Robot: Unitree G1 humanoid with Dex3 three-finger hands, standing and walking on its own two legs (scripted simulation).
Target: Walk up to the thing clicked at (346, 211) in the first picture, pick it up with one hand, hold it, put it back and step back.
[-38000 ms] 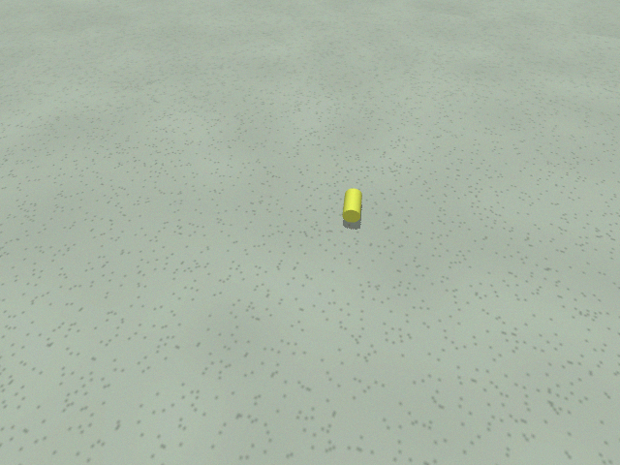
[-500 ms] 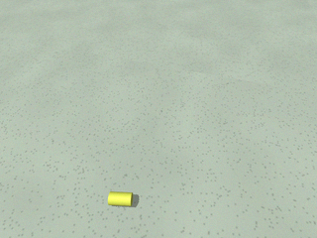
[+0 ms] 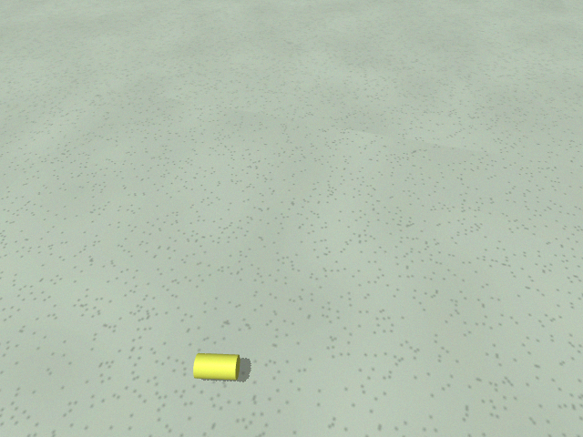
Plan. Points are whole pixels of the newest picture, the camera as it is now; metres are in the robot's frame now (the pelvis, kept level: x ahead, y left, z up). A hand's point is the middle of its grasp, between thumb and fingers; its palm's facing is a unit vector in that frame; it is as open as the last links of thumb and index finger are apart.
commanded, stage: stand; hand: left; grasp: from above
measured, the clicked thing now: (217, 366) +0.46 +0.29 -0.74
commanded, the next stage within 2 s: step back in 0.58 s
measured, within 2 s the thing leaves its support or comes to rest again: neither
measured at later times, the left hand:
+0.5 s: hand out of the picture +0.09 +0.25 -0.16, palm faces +0.00 -0.94 -0.35, open 7.3 cm
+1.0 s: hand out of the picture +0.10 +0.31 -0.18, palm faces -0.03 -0.93 -0.37, open 7.3 cm
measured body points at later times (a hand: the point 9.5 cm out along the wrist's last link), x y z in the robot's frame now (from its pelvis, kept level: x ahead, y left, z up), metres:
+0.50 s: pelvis +0.01 +0.00 +0.00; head +0.02 -0.01 +0.45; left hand +0.09 +0.29 -0.13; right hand +0.08 -0.30 -0.14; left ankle +0.00 +0.13 -0.75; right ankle +0.00 -0.10 -0.75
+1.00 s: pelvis -0.05 +0.05 -0.02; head +0.03 +0.07 +0.42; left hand +0.10 +0.36 -0.15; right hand +0.01 -0.27 -0.13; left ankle -0.07 +0.15 -0.75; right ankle -0.04 -0.09 -0.70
